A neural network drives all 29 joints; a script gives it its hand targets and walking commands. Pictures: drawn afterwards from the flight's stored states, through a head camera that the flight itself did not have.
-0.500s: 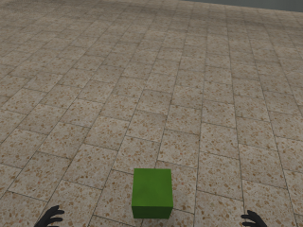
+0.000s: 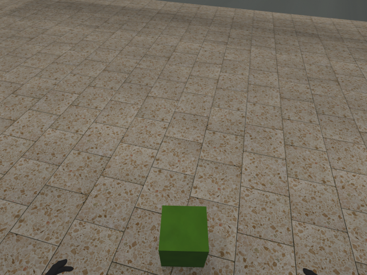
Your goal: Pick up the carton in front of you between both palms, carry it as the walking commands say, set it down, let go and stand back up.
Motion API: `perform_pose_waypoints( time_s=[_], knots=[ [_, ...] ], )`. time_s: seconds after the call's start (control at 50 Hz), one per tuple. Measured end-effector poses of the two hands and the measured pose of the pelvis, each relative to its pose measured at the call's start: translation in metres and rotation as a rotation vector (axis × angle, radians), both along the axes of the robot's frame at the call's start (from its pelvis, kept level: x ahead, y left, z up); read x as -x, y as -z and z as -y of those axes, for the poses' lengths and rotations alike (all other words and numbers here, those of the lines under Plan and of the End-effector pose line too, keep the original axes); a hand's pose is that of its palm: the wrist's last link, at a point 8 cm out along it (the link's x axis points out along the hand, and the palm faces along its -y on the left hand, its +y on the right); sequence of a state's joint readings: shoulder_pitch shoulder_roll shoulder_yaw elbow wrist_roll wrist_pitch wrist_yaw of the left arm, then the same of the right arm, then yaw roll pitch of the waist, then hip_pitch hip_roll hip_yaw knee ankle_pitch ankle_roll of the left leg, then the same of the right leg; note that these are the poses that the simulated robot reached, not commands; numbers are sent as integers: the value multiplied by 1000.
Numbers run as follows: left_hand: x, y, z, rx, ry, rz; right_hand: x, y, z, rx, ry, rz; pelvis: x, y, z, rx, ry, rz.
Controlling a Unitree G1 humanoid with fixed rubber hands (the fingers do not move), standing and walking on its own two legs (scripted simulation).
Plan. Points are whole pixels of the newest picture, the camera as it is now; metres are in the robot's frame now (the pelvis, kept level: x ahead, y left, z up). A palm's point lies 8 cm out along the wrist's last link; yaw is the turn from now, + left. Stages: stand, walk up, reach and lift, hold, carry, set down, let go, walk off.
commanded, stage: stand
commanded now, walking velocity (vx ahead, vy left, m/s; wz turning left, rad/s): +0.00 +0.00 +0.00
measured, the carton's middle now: (183, 237) +0.44 +0.00 -0.65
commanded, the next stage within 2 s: none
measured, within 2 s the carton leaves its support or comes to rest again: neither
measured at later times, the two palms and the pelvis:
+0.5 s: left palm out of the picture +0.08 +0.30 -0.10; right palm out of the picture +0.08 -0.31 -0.10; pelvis -0.02 +0.00 +0.00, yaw +0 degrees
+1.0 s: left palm out of the picture +0.08 +0.31 -0.10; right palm out of the picture +0.07 -0.31 -0.10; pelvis -0.02 +0.00 +0.00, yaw +0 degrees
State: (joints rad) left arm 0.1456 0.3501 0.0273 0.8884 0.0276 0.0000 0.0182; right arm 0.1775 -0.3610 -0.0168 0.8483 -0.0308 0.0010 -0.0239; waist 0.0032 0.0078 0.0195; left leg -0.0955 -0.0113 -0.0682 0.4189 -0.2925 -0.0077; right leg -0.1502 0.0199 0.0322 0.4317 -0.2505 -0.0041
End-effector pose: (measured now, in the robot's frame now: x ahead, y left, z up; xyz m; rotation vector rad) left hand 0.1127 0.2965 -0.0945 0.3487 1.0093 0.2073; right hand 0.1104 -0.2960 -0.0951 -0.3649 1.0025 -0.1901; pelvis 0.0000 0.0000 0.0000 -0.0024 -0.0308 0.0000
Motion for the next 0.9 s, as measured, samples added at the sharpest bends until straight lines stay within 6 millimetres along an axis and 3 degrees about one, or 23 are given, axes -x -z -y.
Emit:
perform_pose_waypoints(
  time_s=[0.42,0.9],
  knots=[
    [29,2,-7,-8,-19,-64,30,4,8,6,15,-70,14,-3,1,-1,1,14],
    [37,2,-12,-16,-24,-94,39,6,13,9,28,-105,19,-5,1,-2,0,16]
  ],
)
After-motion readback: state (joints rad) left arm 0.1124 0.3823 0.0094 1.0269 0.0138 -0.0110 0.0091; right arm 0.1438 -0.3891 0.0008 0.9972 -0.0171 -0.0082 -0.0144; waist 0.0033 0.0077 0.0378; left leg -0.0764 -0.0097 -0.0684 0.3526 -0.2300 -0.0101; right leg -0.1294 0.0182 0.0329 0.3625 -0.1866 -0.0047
